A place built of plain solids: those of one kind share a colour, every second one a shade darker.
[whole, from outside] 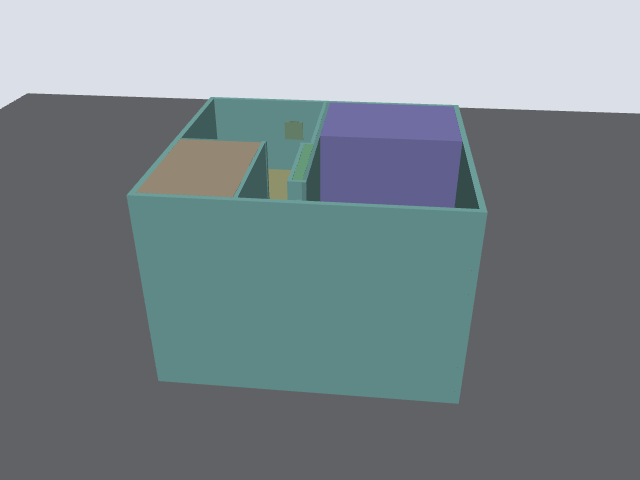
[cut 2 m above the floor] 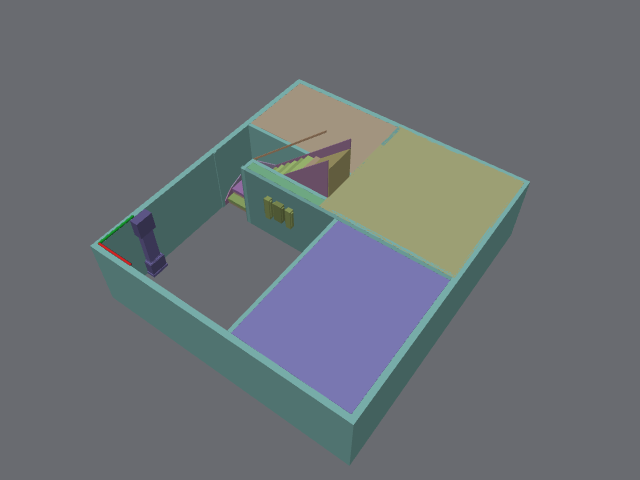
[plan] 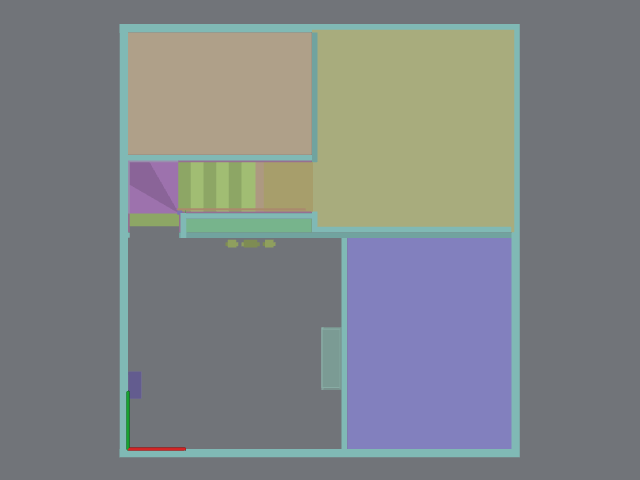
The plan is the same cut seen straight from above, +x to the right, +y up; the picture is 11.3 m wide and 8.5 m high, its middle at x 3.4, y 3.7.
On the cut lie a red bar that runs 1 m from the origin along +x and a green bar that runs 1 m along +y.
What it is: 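A lodging house's back stair, a dwelling of no particular year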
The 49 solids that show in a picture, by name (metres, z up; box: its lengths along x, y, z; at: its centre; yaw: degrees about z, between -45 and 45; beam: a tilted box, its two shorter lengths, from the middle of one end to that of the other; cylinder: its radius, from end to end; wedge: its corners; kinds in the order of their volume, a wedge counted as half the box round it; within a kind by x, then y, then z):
{
 "beside_lower_1": {"box": [2.91, 3.74, 5.39], "at": [5.33, 1.87, 2.65]},
 "upper_1": {"box": [3.58, 3.59, 3.08], "at": [5.05, 5.63, 1.49]},
 "behind_box_1": {"box": [3.26, 2.17, 5.39], "at": [1.63, 6.29, 2.65]},
 "wall_1": {"box": [0.15, 7.68, 5.39], "at": [-0.07, 3.69, 2.65]},
 "wall_2": {"box": [0.031, 0.1, 5.39], "at": [0.02, 3.79, 2.65]},
 "wall_3": {"box": [0.1, 0.44, 5.39], "at": [0.98, 3.96, 2.65]},
 "wall_4": {"box": [3.36, 0.1, 5.39], "at": [1.68, 5.16, 2.65]},
 "wall_5": {"box": [2.42, 0.1, 5.39], "at": [2.14, 4.13, 2.65]},
 "wall_6": {"box": [0.1, 0.37, 5.39], "at": [3.31, 4.02, 2.65]},
 "wall_7": {"box": [0.1, 2.3, 5.39], "at": [3.31, 6.23, 2.65]},
 "wall_8": {"box": [7.09, 0.15, 5.39], "at": [3.4, -0.07, 2.65]},
 "wall_9": {"box": [7.09, 0.15, 5.39], "at": [3.4, 7.45, 2.65]},
 "wall_10": {"box": [0.1, 3.74, 2.62], "at": [3.83, 1.87, 1.26]},
 "wall_11": {"box": [5.89, 0.1, 5.39], "at": [3.85, 3.79, 2.65]},
 "wall_12": {"box": [3.43, 0.1, 5.39], "at": [5.07, 3.89, 2.65]},
 "wall_13": {"box": [0.15, 7.68, 5.39], "at": [6.87, 3.69, 2.65]},
 "carriage_1": {"wedge": [[0.89, 4.2, -0.05], [0.89, 4.2, 0.76], [0.89, 5.08, -0.05], [0.89, 5.08, 0.76], [3.28, 4.2, -0.05], [3.28, 4.2, 2.92], [3.28, 5.08, -0.05], [3.28, 5.08, 2.92]]},
 "beside_box_1": {"box": [2.23, 0.24, 5.39], "at": [2.14, 3.96, 2.65]},
 "string_1": {"wedge": [[0.0, 3.84, -0.05], [0.0, 3.84, 0.16], [0.0, 4.17, -0.05], [0.0, 4.17, 0.45], [0.03, 3.84, -0.05], [0.03, 3.84, 0.16], [0.03, 4.17, -0.05], [0.03, 4.17, 0.45]]},
 "string_2": {"wedge": [[0.89, 5.08, -0.05], [0.89, 5.08, 1.06], [0.89, 5.11, -0.05], [0.89, 5.11, 1.06], [3.26, 5.08, -0.05], [3.26, 5.08, 3.19], [3.26, 5.11, -0.05], [3.26, 5.11, 3.19]]},
 "string_3": {"wedge": [[0.95, 4.18, -0.05], [0.95, 4.18, 1.11], [0.95, 4.21, -0.05], [0.95, 4.21, 1.11], [3.26, 4.18, -0.05], [3.26, 4.18, 3.19], [3.26, 4.21, -0.05], [3.26, 4.21, 3.19]]},
 "longcase_clock_1": {"box": [0.17, 0.33, 1.06], "at": [0.09, 1.13, 0.98]},
 "longcase_clock_2": {"box": [0.24, 0.49, 0.14], "at": [0.12, 1.13, 0.02]},
 "longcase_clock_3": {"box": [0.23, 0.46, 0.36], "at": [0.12, 1.13, 0.27]},
 "longcase_clock_4": {"box": [0.23, 0.47, 0.52], "at": [0.12, 1.13, 1.76]},
 "winder_1": {"wedge": [[0.02, 4.17, 0.3], [0.02, 4.17, 0.4], [0.02, 4.76, 0.3], [0.02, 4.76, 0.4], [0.95, 4.17, 0.3], [0.95, 4.17, 0.3], [0.95, 4.17, 0.4], [0.95, 4.17, 0.4]]},
 "winder_2": {"wedge": [[0.02, 4.68, 0.51], [0.02, 4.68, 0.61], [0.02, 5.09, 0.51], [0.02, 5.09, 0.61], [0.45, 5.09, 0.51], [0.45, 5.09, 0.61], [0.94, 4.15, 0.51], [0.94, 4.15, 0.61]]},
 "winder_3": {"wedge": [[0.38, 5.09, 0.71], [0.38, 5.09, 0.81], [0.91, 4.16, 0.71], [0.91, 4.16, 0.81], [0.92, 4.16, 0.71], [0.92, 4.16, 0.81], [0.95, 5.09, 0.71], [0.95, 5.09, 0.81]]},
 "rail_1": {"wedge": [[0.87, 4.22, 1.85], [0.87, 4.22, 1.9], [0.87, 4.26, 1.85], [0.87, 4.26, 1.9], [3.15, 4.22, 3.9], [3.15, 4.22, 3.96], [3.15, 4.26, 3.9], [3.15, 4.26, 3.96]]},
 "tread_1": {"wedge": [[0.02, 3.94, 0.1], [0.02, 3.94, 0.2], [0.02, 4.22, 0.1], [0.02, 4.22, 0.2], [0.91, 3.94, 0.1], [0.91, 3.94, 0.2], [0.91, 4.22, 0.1], [0.91, 4.22, 0.2]]},
 "tread_2": {"wedge": [[0.89, 4.19, 0.91], [0.89, 4.19, 1.01], [0.89, 5.09, 0.91], [0.89, 5.09, 1.01], [1.17, 4.19, 0.91], [1.17, 4.19, 1.01], [1.17, 5.09, 0.91], [1.17, 5.09, 1.01]]},
 "tread_3": {"wedge": [[1.11, 4.19, 1.11], [1.11, 4.19, 1.21], [1.11, 5.09, 1.11], [1.11, 5.09, 1.21], [1.39, 4.19, 1.11], [1.39, 4.19, 1.21], [1.39, 5.09, 1.11], [1.39, 5.09, 1.21]]},
 "tread_4": {"wedge": [[1.34, 4.19, 1.31], [1.34, 4.19, 1.41], [1.34, 5.09, 1.31], [1.34, 5.09, 1.41], [1.62, 4.19, 1.32], [1.62, 4.19, 1.42], [1.62, 5.09, 1.32], [1.62, 5.09, 1.42]]},
 "tread_5": {"wedge": [[1.56, 4.19, 1.51], [1.56, 4.19, 1.61], [1.56, 5.09, 1.51], [1.56, 5.09, 1.61], [1.84, 4.19, 1.52], [1.84, 4.19, 1.62], [1.84, 5.09, 1.52], [1.84, 5.09, 1.62]]},
 "tread_6": {"wedge": [[1.79, 4.19, 1.72], [1.79, 4.19, 1.82], [1.79, 5.09, 1.72], [1.79, 5.09, 1.82], [2.07, 4.19, 1.72], [2.07, 4.19, 1.82], [2.07, 5.09, 1.72], [2.07, 5.09, 1.82]]},
 "tread_7": {"wedge": [[2.01, 4.19, 1.92], [2.01, 4.19, 2.02], [2.01, 5.09, 1.92], [2.01, 5.09, 2.02], [2.29, 4.19, 1.92], [2.29, 4.19, 2.02], [2.29, 5.09, 1.92], [2.29, 5.09, 2.02]]},
 "coat_pegs_1": {"box": [0.15, 0.14, 0.68], "at": [1.84, 3.64, 1.22]},
 "coat_pegs_2": {"box": [0.07, 0.07, 0.55], "at": [1.92, 3.63, 1.25]},
 "coat_pegs_3": {"box": [0.24, 0.14, 0.58], "at": [2.17, 3.64, 1.27]},
 "coat_pegs_4": {"box": [0.07, 0.07, 0.45], "at": [2.3, 3.63, 1.3]},
 "coat_pegs_5": {"box": [0.15, 0.14, 0.61], "at": [2.5, 3.64, 1.25]},
 "coat_pegs_6": {"box": [0.07, 0.07, 0.48], "at": [2.58, 3.63, 1.29]},
 "string_turn_1": {"wedge": [[0.0, 4.17, -0.05], [0.0, 4.17, 0.45], [0.0, 5.11, -0.05], [0.0, 5.11, 0.79], [0.03, 4.17, -0.05], [0.03, 4.17, 0.45], [0.03, 5.08, -0.05], [0.03, 5.08, 0.79]]},
 "string_turn_2": {"wedge": [[0.0, 5.11, -0.05], [0.0, 5.11, 0.79], [0.03, 5.08, -0.05], [0.03, 5.08, 0.79], [0.89, 5.08, -0.05], [0.89, 5.08, 1.06], [0.89, 5.11, -0.05], [0.89, 5.11, 1.06]]},
 "boot_bench_1": {"box": [0.35, 1.05, 0.028], "at": [3.59, 1.6, 0.45]},
 "boot_bench_2": {"box": [0.3, 1.03, 0.044], "at": [3.59, 1.6, 0.48]},
 "boot_bench_3": {"box": [0.032, 1.11, 0.05], "at": [3.76, 1.6, 0.97]},
 "riser_1": {"wedge": [[2.26, 4.19, 1.99], [2.26, 4.19, 2.13], [2.26, 5.09, 1.99], [2.26, 5.09, 2.13], [2.52, 4.19, 2.11], [2.52, 4.19, 2.13], [2.52, 5.09, 2.11], [2.52, 5.09, 2.13]]},
 "wall_mirror_1": {"box": [0.034, 0.58, 0.57], "at": [6.77, 4.88, 4.39]}
}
